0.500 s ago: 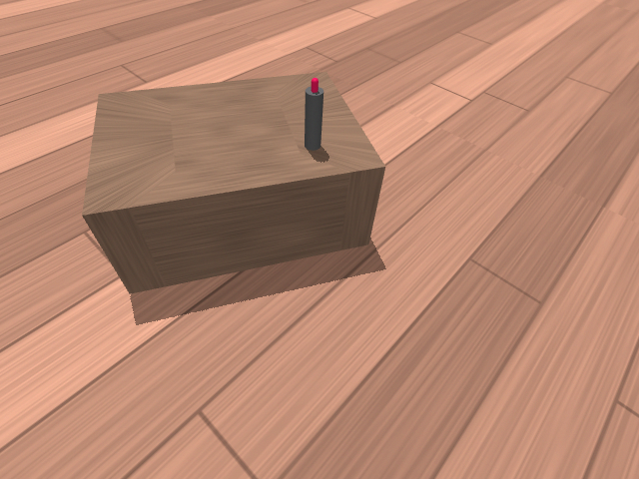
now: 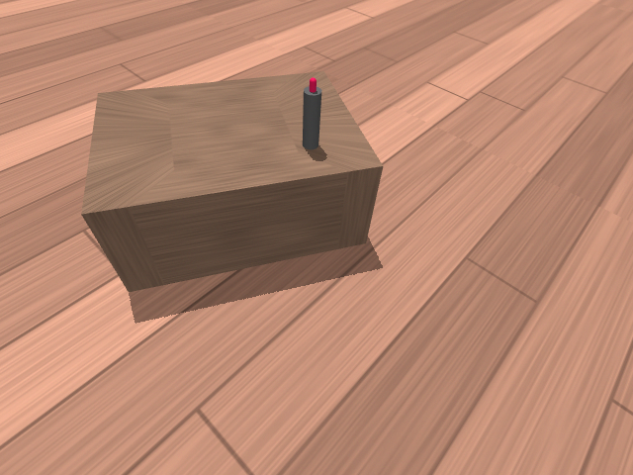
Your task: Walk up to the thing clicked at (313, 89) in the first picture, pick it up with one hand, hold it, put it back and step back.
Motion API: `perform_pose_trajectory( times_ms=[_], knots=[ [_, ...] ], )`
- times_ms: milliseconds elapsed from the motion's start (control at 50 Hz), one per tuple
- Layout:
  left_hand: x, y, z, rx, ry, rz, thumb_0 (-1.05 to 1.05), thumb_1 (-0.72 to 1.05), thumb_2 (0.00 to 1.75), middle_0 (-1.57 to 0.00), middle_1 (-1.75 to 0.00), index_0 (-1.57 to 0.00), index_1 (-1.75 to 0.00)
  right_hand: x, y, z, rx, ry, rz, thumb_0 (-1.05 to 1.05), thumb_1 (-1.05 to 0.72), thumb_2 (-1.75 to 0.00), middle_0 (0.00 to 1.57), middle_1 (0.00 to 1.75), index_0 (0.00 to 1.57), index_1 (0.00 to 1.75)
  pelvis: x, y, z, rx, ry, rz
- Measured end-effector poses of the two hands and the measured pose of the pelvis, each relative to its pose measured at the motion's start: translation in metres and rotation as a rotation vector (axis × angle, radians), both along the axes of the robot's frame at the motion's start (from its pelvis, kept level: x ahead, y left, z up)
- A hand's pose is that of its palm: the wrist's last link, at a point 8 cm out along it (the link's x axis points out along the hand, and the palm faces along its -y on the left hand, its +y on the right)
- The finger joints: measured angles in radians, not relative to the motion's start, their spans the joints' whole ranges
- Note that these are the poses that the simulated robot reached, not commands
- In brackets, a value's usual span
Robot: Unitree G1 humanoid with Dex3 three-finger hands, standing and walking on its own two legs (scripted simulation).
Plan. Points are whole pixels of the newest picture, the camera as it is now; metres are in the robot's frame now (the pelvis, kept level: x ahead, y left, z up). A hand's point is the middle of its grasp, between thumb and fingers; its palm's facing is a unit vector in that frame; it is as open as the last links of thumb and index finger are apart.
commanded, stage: stand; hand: right
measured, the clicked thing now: (311, 113) +1.21 +0.02 -0.24
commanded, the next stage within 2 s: walk up in 0.62 s
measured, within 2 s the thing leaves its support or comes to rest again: neither
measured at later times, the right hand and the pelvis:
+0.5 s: hand out of the picture +0.08 -0.25 -0.16, palm faces -0.04 +0.94 -0.33, open 7.4 cm; pelvis +0.01 +0.00 +0.00, yaw +0 degrees
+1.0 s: hand (462, 428) +0.22 -0.23 -0.15, palm faces -0.18 +0.89 -0.43, open 7.4 cm; pelvis +0.09 +0.05 -0.03, yaw +9 degrees
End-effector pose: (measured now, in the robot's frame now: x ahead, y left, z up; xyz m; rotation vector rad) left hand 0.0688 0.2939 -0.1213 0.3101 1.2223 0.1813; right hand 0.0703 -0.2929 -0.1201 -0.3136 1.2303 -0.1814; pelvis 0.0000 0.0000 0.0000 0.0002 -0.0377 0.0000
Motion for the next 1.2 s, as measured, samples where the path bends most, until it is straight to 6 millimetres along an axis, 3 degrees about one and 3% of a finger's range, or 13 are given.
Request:
perform_pose_trajectory(
  times_ms=[620,740,840,920,980,1060,1200],
  knots=[
    [0.002,0.003,0.001,0.007,0.011,0.008,0.0,0.91,0.9,-0.2,-0.3,-0.21,-0.3,0.01,0.002,-0.001,0.001,0.0,0.01,0.01,-0.9,-0.9,0.2,0.3,0.2,0.3,0.007,0.001,0.0,0.002,0.005,0.005],
    [0.005,0.015,0.003,0.005,-0.069,0.048,0.0,0.9,0.9,-0.2,-0.3,-0.21,-0.3,0.015,-0.008,-0.001,0.0,0.007,0.042,0.01,-0.9,-0.9,0.2,0.3,0.2,0.3,0.019,-0.002,-0.007,-0.006,0.021,0.051],
    [-0.014,0.037,0.003,0.032,-0.069,0.13,0.0,0.9,0.9,-0.2,-0.3,-0.21,-0.3,0.049,-0.01,0.003,-0.045,0.042,0.11,0.01,-0.9,-0.9,0.2,0.3,0.2,0.3,0.039,0.007,-0.01,-0.022,0.017,0.102],
    [-0.03,0.058,-0.002,0.037,0.02,0.172,0.0,0.9,0.9,-0.2,-0.3,-0.21,-0.3,0.098,0.004,0.014,-0.057,-0.009,0.163,0.01,-0.9,-0.9,0.2,0.3,0.2,0.3,0.064,0.024,-0.011,-0.028,0.011,0.125],
    [-0.026,0.079,-0.016,0.033,0.062,0.197,0.0,0.9,0.9,-0.2,-0.3,-0.21,-0.3,0.138,0.019,0.015,-0.082,-0.068,0.2,0.01,-0.9,-0.9,0.2,0.3,0.2,0.3,0.085,0.041,-0.022,-0.023,0.0,0.15],
    [0.003,0.094,-0.027,0.022,0.078,0.197,0.0,0.91,0.9,-0.2,-0.3,-0.2,-0.3,0.169,0.037,0.013,-0.098,-0.133,0.195,0.01,-0.9,-0.9,0.2,0.3,0.2,0.3,0.11,0.06,-0.03,0.006,-0.017,0.162],
    [0.09,0.1,-0.008,0.001,-0.046,0.166,0.0,0.91,0.9,-0.2,-0.3,-0.21,-0.3,0.197,0.056,0.02,-0.056,-0.103,0.194,0.0,-0.9,-0.9,0.2,0.3,0.2,0.3,0.165,0.065,-0.014,0.02,-0.024,0.194]
  ],
)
